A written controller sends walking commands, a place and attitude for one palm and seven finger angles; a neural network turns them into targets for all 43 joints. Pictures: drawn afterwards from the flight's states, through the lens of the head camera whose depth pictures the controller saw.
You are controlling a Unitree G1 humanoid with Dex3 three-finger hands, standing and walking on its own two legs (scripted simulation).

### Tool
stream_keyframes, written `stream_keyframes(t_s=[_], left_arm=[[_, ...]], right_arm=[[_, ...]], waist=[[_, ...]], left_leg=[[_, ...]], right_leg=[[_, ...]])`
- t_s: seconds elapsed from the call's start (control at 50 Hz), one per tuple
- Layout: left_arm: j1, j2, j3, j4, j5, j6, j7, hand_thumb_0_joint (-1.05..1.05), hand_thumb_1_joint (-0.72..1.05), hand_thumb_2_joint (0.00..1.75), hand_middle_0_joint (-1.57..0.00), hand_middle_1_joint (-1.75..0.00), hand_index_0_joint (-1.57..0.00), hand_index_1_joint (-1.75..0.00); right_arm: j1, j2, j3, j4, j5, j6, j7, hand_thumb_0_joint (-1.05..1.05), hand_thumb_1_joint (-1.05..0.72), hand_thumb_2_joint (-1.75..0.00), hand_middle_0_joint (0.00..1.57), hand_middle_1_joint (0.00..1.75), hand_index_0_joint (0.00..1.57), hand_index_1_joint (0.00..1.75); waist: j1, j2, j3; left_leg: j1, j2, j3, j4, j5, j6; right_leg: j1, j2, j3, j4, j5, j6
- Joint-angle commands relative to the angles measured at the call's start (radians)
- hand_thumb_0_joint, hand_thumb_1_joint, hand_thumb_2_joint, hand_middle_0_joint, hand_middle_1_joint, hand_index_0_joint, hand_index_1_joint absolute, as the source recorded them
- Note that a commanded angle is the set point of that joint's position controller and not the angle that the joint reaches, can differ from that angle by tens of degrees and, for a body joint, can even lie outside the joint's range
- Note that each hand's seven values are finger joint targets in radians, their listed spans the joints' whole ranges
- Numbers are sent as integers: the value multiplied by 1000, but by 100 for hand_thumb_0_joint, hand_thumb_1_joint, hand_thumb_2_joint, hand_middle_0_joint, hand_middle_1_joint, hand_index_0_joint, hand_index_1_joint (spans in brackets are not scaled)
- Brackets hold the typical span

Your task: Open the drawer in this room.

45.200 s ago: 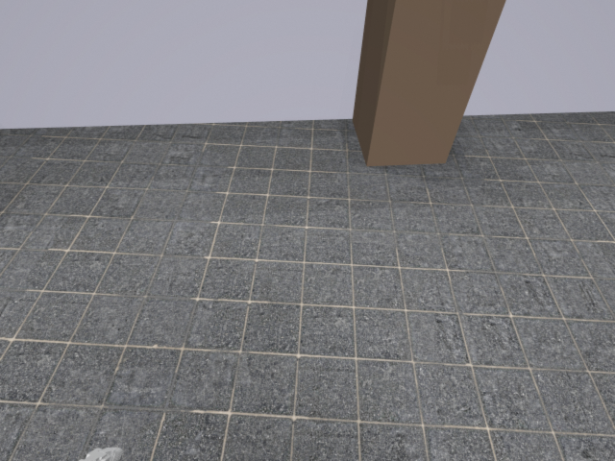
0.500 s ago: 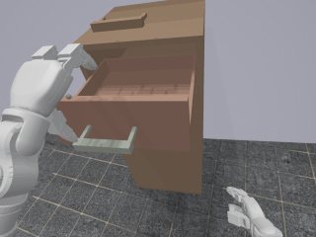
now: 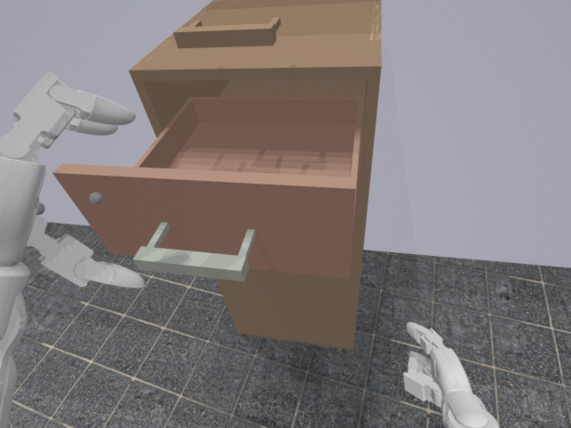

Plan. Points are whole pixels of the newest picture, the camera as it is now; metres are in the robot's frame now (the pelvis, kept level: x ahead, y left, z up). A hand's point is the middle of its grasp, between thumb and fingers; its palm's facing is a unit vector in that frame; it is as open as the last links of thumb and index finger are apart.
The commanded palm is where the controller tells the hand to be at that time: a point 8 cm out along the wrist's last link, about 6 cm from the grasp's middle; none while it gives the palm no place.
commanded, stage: draw the hand back to the body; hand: left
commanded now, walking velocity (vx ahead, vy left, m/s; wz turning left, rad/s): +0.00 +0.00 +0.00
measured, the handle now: (197, 248) +0.29 +0.16 +0.14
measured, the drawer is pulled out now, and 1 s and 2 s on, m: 0.26 0.26 0.26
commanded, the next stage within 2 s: step back with the hand held close in 0.88 s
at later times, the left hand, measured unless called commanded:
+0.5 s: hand (16, 162) +0.22 +0.23 +0.33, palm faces +0.55 -0.77 -0.33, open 10.2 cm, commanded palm +0.17 +0.29 +0.33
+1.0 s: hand out of the picture +0.21 +0.25 +0.33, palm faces +0.60 -0.76 -0.25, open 7.5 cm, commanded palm +0.16 +0.30 +0.33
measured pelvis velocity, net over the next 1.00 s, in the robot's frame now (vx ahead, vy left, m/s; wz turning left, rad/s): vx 0.02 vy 0.02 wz -0.01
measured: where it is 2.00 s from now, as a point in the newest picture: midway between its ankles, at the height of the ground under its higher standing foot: outside the picture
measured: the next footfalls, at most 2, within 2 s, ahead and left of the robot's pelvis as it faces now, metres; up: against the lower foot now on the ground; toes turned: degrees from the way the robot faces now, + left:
right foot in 1.54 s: -0.02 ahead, -0.10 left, +0.00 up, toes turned +0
left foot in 1.84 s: -0.18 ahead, +0.11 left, +0.00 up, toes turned +0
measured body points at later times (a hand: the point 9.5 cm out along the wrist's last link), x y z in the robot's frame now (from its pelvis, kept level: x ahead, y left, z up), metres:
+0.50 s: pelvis +0.03 +0.01 +0.00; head +0.02 +0.00 +0.45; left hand +0.18 +0.27 +0.35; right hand +0.21 -0.21 -0.09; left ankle -0.02 +0.11 -0.74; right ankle +0.04 -0.11 -0.74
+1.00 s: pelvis +0.02 +0.02 +0.00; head +0.01 +0.00 +0.45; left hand +0.18 +0.29 +0.34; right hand +0.22 -0.19 -0.08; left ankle -0.02 +0.11 -0.74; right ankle +0.04 -0.11 -0.74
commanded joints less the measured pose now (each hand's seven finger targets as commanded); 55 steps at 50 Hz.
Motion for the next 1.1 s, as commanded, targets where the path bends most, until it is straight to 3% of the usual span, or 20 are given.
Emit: stream_keyframes(t_s=[0.0, 0.06, 0.08, 0.1, 0.18, 0.22, 0.26, 0.28, 0.3, 0.38, 0.66, 0.76, 0.82, 0.86, 0.9, 0.96, 0.98, 1.0, 1.02, 1.08], left_arm=[[-241, 111, 243, -138, -167, -203, 153, 0, -26, 40, -28, -104, -28, -104], [-234, 51, 196, -43, -164, -229, 166, 0, -15, 45, -27, -98, -27, -98], [-239, 83, 211, -37, -166, -241, 170, 0, -12, 47, -27, -95, -27, -95], [-249, 17, 161, -53, -165, -251, 167, 0, -8, 48, -27, -93, -27, -93], [-207, 68, 194, -147, -165, -279, 173, 0, 6, 54, -26, -84, -26, -84], [-158, 30, 177, -173, -159, -284, 172, 0, 13, 57, -25, -80, -25, -80], [-126, 68, 227, -198, -159, -290, 177, 0, 20, 60, -25, -75, -25, -75], [-105, 110, 273, -187, -165, -290, 182, 0, 23, 62, -25, -73, -25, -73], [-85, 83, 269, -170, -164, -291, 180, 0, 27, 63, -25, -70, -25, -70], [-70, 119, 333, -103, -175, -282, 180, 0, 41, 69, -24, -62, -24, -62], [-124, 88, 298, -124, -172, -249, 190, 0, 90, 90, -20, -30, -20, -30], [-139, 88, 297, -131, -165, -240, 194, 0, 90, 90, -20, -30, -20, -30], [-136, 82, 294, -107, -169, -235, 193, 0, 90, 90, -20, -30, -20, -30], [-145, 83, 293, -106, -167, -233, 191, 0, 90, 90, -20, -30, -20, -30], [-131, 83, 299, -81, -173, -230, 191, 0, 90, 90, -20, -30, -20, -30], [-127, 92, 310, -91, -174, -232, 190, 0, 90, 90, -20, -30, -20, -30], [-244, 288, 446, -99, -152, -279, 202, 0, 90, 90, -20, -30, -20, -30], [-167, 192, 371, -73, -152, -282, 188, 0, 90, 90, -20, -30, -20, -30], [-113, 169, 355, -75, -146, -278, 185, 0, 90, 90, -20, -30, -20, -30], [-53, 180, 371, -118, -138, -279, 199, 0, 90, 90, -20, -30, -20, -30]], right_arm=[[-88, -48, -43, -99, -19, -139, -44, 0, -90, -90, 20, 30, 20, 30], [-56, -57, -53, -77, -19, -161, -47, 0, -90, -90, 20, 30, 20, 30], [-57, -71, -64, -67, -18, -173, -49, 0, -90, -90, 20, 30, 20, 30], [-60, -60, -59, -77, -25, -182, -48, 0, -90, -90, 20, 30, 20, 30], [-65, -81, -75, -76, -28, -208, -44, 0, -90, -90, 20, 30, 20, 30], [-55, -70, -75, -78, -33, -212, -40, 0, -90, -90, 20, 30, 20, 30], [-46, -73, -81, -79, -35, -212, -38, 0, -90, -90, 20, 30, 20, 30], [-45, -81, -88, -73, -32, -213, -41, 0, -90, -90, 20, 30, 20, 30], [-42, -72, -85, -75, -35, -209, -41, 0, -90, -90, 20, 30, 20, 30], [-26, -77, -96, -63, -23, -194, -45, 0, -90, -90, 20, 30, 20, 30], [-34, -74, -87, -68, -27, -180, -53, 0, -90, -90, 20, 30, 20, 30], [-35, -68, -86, -65, -31, -177, -52, 0, -90, -90, 20, 30, 20, 30], [-37, -68, -84, -67, -29, -176, -49, 0, -90, -90, 20, 30, 20, 30], [-40, -66, -84, -69, -28, -171, -49, 0, -90, -90, 20, 30, 20, 30], [-41, -69, -83, -69, -28, -171, -49, 0, -90, -90, 20, 30, 20, 30], [-43, -67, -84, -73, -26, -167, -48, 0, -90, -90, 20, 30, 20, 30], [-3, -100, -71, -109, -8, -148, -42, 0, -90, -90, 20, 30, 20, 30], [-5, -95, -86, -108, -14, -135, -51, 0, -90, -90, 20, 30, 20, 30], [1, -103, -90, -112, -13, -127, -53, 0, -90, -90, 20, 30, 20, 30], [7, -116, -101, -112, -13, -117, -55, 0, -90, -90, 20, 30, 20, 30]], waist=[[-26, -40, -132], [-36, 6, -29], [-35, -10, -22], [-33, -1, -41], [-18, -18, -123], [-17, -11, -146], [-12, -31, -163], [-10, -64, -157], [-9, -59, -152], [-18, -52, -114], [-26, -48, -123], [-22, -10, -137], [-23, -47, -107], [-21, -9, -108], [-20, -45, -97], [-17, -41, -107], [-64, -16, -26], [-69, -110, -57], [-81, -143, -84], [-84, -62, -161]], left_leg=[[2, 28, 23, -100, 69, 0], [-17, 32, 14, -133, 64, -7], [-10, 39, 13, -131, 69, -7], [-9, 32, 16, -135, 90, 0], [14, 37, 7, -115, 205, -2], [15, 35, 9, -104, 283, -4], [12, 37, 7, -94, 317, -9], [16, 46, 6, -89, 338, -15], [2, 42, 11, -92, 344, -13], [4, 52, 17, -85, 349, -23], [19, 49, 1, -85, 314, -17], [28, 49, 0, -79, 349, -24], [10, 51, -8, -90, 327, -24], [11, 50, -4, -89, 319, -25], [0, 52, -8, -96, 309, -25], [-3, 48, -5, -93, 285, -21], [-81, 66, -41, -75, 207, 6], [-65, 76, -54, -47, 215, 14], [-43, 81, -46, -30, 240, 15], [-38, 96, -46, -18, 317, 8]], right_leg=[[119, -29, 24, -145, -6, -4], [95, -20, 13, -157, -30, -10], [103, -22, 18, -158, -14, -12], [114, -20, 13, -155, -4, -12], [182, -16, 11, -101, 127, -18], [192, -13, 5, -80, 191, -17], [197, -11, 6, -69, 220, -17], [202, -8, 3, -69, 246, -18], [198, -9, 3, -70, 251, -17], [166, -8, 5, -79, 259, -18], [136, -11, 4, -76, 218, -10], [146, -12, 7, -68, 238, -13], [145, -11, 2, -73, 222, -15], [140, -12, 4, -70, 213, -15], [144, -11, -1, -75, 210, -15], [146, -12, 4, -72, 198, -15], [43, -64, 94, -96, 224, -13], [15, -85, 104, -107, 271, -6], [9, -99, 114, -103, 307, -6], [21, -108, 105, -56, 364, -7]])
